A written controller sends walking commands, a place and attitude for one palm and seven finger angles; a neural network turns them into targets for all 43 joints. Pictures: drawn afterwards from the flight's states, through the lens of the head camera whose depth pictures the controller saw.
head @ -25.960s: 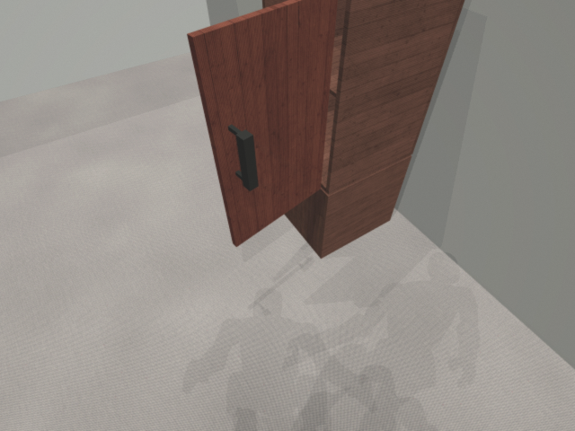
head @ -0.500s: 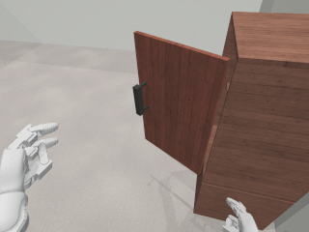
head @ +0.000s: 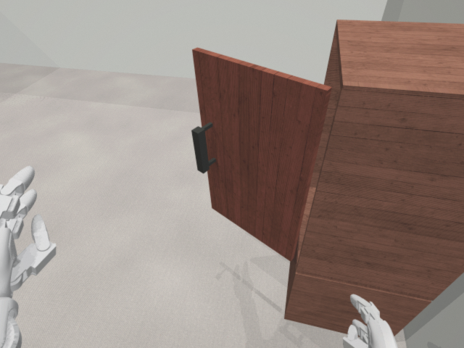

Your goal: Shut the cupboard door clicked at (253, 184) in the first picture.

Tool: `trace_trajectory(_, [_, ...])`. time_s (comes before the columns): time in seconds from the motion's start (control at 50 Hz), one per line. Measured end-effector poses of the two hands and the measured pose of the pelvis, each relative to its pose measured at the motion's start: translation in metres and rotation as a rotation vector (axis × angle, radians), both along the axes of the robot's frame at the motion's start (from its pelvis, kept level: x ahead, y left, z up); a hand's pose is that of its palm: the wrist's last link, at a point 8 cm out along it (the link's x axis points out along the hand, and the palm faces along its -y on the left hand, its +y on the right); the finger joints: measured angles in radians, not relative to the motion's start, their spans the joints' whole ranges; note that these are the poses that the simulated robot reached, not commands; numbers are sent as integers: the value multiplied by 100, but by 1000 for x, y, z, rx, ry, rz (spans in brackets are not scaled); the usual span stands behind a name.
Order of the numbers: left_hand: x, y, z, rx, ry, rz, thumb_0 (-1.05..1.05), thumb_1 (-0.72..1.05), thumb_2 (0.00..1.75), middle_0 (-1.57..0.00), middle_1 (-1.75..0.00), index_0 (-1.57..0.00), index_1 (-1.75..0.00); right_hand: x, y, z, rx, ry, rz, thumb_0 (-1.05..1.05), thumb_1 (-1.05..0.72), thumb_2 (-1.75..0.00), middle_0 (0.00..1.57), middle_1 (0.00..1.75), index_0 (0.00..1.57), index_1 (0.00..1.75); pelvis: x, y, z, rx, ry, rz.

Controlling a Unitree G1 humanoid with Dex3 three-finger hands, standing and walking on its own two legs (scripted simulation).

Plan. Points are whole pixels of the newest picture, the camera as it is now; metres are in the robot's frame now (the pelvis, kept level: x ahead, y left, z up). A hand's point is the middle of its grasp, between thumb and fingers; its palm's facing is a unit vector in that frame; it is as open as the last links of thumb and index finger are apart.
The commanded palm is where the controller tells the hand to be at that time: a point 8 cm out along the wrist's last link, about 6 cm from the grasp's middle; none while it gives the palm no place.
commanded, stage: step back with the hand held close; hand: left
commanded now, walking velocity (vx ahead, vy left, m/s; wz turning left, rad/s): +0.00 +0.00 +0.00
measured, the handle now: (206, 147) +0.65 +0.16 -0.02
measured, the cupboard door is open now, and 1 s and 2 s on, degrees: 63 63 63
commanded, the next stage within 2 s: stop stepping back and stand still in 1.50 s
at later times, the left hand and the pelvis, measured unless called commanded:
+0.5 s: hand (31, 248) +0.18 +0.30 +0.16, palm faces +0.38 -0.77 -0.50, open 7.4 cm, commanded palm +0.12 +0.33 +0.17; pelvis -0.02 +0.03 -0.01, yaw -1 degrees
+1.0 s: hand out of the picture +0.09 +0.29 +0.17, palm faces +0.51 -0.76 -0.40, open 7.4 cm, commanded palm +0.03 +0.32 +0.17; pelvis -0.11 +0.02 -0.02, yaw +1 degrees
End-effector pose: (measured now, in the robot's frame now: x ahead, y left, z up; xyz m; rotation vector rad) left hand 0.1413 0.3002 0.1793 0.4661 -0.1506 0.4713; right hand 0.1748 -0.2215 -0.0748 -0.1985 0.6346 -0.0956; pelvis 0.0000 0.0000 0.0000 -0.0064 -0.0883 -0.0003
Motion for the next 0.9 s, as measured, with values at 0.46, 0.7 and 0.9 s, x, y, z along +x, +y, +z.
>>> trace_trajectory(0.46, [6, 28, 0, 114, 37, -93, 2, 89, 89, -22, -30, -21, -30, -27, 4, -4, -53, 118, -109, 2, -91, -90, 20, 30, 21, 30, -18, 28, -6, -2, 101, -17])
trace_trajectory(0.7, [-45, 39, -12, 103, -27, -63, 2, 89, 89, -22, -30, -21, -30, -68, 16, -1, -69, 78, -77, 1, -90, -90, 20, 30, 21, 30, -60, 31, -15, -17, 86, -4])
trace_trajectory(0.9, [-88, 29, -7, 123, -151, -23, 2, 89, 89, -22, -30, -21, -30, -108, 7, -14, -93, 90, -34, 2, -90, -90, 20, 30, 21, 30, -91, 20, -25, -28, 61, 21])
